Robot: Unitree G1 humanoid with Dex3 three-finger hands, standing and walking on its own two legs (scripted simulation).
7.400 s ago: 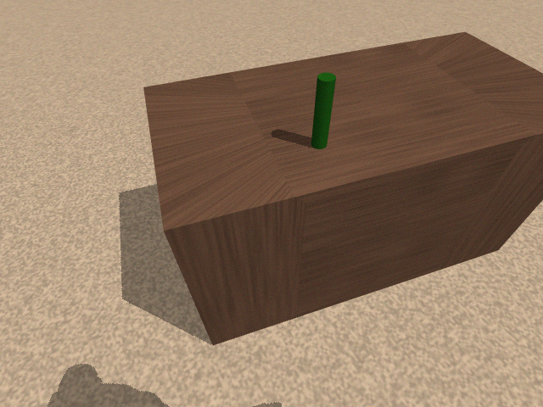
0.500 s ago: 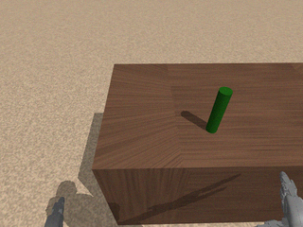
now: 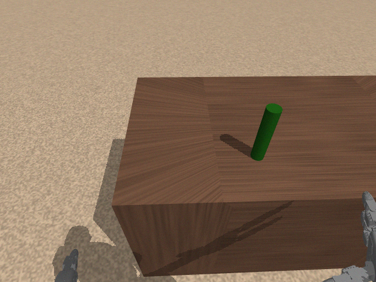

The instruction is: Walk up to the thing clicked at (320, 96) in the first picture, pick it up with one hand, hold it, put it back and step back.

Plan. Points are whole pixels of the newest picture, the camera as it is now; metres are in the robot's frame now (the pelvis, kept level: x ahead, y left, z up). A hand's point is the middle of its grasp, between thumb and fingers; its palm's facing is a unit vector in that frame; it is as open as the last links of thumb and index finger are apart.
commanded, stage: rise first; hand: right
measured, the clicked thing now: (264, 134) +0.50 -0.22 +0.02
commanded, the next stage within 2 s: go down in 0.44 s
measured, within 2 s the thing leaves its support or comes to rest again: neither
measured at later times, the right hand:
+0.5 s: hand (356, 244) +0.18 -0.28 +0.07, palm faces +0.36 +0.84 -0.41, open 17.4 cm
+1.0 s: hand (363, 201) +0.25 -0.32 +0.09, palm faces +0.31 +0.93 -0.22, open 17.5 cm
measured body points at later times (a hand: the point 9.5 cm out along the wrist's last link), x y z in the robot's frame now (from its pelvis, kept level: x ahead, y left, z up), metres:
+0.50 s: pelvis -0.01 +0.00 +0.00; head -0.01 +0.02 +0.45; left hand +0.15 +0.26 -0.09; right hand +0.15 -0.32 +0.09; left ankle -0.01 +0.13 -0.74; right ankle +0.00 -0.14 -0.74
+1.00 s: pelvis -0.01 +0.00 +0.00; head -0.01 +0.00 +0.45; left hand +0.15 +0.26 -0.09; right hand +0.23 -0.37 +0.10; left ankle -0.01 +0.13 -0.74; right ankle +0.00 -0.14 -0.74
